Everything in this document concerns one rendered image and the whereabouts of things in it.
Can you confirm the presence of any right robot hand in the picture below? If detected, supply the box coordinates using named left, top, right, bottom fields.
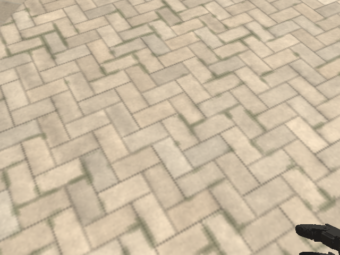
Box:
left=295, top=224, right=340, bottom=255

